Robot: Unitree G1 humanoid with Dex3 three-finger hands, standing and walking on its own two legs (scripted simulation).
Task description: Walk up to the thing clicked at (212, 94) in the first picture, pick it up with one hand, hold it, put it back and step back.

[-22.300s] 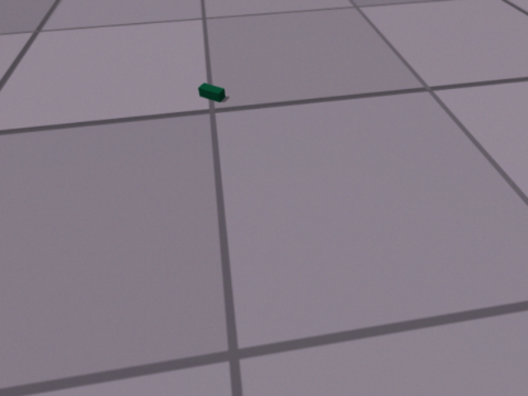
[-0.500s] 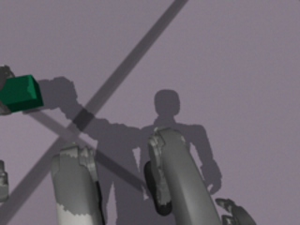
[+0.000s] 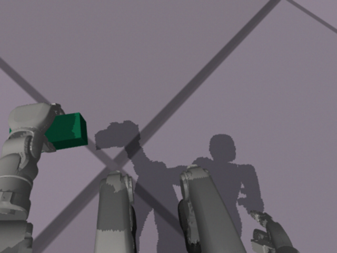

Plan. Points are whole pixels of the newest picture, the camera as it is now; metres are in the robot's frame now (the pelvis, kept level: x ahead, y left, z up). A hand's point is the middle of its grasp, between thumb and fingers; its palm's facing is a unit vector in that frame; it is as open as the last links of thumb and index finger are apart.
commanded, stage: lift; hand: left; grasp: from above
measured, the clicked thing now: (51, 134) +0.42 +0.29 -0.14
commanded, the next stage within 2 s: hold in 0.92 s
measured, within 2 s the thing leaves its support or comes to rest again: neither
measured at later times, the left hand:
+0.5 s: hand (1, 121) +0.36 +0.26 +0.10, palm faces -0.44 -0.10 -0.89, open 9.6 cm
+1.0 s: hand out of the picture +0.37 +0.25 +0.19, palm faces -0.43 -0.11 -0.90, open 9.6 cm
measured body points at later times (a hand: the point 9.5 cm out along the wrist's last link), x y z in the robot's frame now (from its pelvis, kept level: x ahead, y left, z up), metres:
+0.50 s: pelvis +0.04 +0.00 +0.18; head +0.12 +0.01 +0.63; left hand +0.38 +0.26 +0.15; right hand +0.15 -0.26 +0.06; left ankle +0.10 +0.12 -0.44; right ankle +0.10 -0.13 -0.44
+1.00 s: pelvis +0.07 +0.00 +0.26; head +0.12 +0.00 +0.71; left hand +0.39 +0.25 +0.24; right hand +0.18 -0.26 +0.14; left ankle +0.10 +0.12 -0.44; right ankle +0.10 -0.13 -0.44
